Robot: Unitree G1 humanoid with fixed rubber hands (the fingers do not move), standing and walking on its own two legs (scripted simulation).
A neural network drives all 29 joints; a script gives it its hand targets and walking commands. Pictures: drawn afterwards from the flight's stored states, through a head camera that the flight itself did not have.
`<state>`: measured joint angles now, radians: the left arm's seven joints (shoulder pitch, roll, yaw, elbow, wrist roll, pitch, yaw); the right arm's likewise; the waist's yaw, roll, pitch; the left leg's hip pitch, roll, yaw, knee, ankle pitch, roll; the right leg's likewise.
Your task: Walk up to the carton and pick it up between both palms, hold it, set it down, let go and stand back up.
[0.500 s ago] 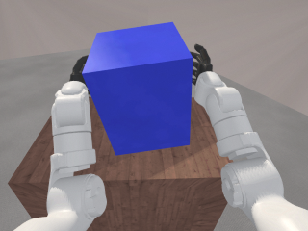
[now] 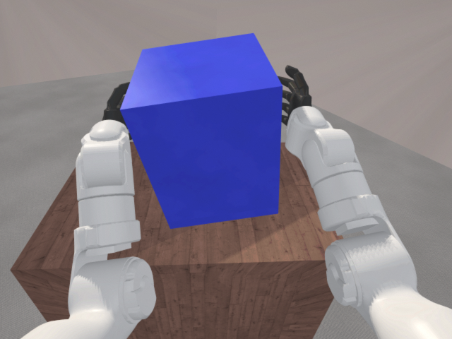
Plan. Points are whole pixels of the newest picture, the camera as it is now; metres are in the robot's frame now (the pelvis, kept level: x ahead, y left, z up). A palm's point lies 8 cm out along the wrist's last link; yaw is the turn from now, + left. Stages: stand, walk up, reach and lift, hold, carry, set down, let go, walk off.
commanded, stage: hold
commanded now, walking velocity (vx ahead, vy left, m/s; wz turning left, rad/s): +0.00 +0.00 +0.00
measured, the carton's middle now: (211, 132) +0.40 +0.00 +0.24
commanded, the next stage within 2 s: none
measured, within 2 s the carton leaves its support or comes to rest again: neither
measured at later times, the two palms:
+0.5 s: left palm (115, 127) +0.36 +0.15 +0.27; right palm (299, 111) +0.36 -0.14 +0.30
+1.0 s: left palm (116, 128) +0.36 +0.15 +0.27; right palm (298, 110) +0.36 -0.14 +0.30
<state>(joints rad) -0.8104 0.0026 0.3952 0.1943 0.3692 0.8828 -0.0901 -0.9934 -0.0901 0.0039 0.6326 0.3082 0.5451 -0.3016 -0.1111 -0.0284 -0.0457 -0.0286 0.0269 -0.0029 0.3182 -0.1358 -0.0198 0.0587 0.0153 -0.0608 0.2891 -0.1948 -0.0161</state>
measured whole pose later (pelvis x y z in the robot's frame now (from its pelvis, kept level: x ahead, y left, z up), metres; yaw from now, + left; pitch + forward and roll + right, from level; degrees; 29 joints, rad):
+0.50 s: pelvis +0.00 +0.00 +0.00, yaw +0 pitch -9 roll +0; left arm -0.83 0.00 0.40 0.20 0.37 0.89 -0.09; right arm -1.01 -0.09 0.00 0.64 0.31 0.55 -0.30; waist -0.11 -0.02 -0.05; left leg -0.03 0.03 0.00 0.32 -0.13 -0.02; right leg 0.05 0.01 -0.06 0.29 -0.19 -0.02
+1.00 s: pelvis +0.00 +0.00 +0.00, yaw +0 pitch -8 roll +0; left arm -0.81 0.00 0.39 0.17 0.37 0.89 -0.08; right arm -1.01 -0.10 0.00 0.63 0.32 0.55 -0.30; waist -0.11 -0.02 -0.05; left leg -0.04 0.03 0.00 0.32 -0.13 -0.02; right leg 0.05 0.02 -0.06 0.29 -0.19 -0.01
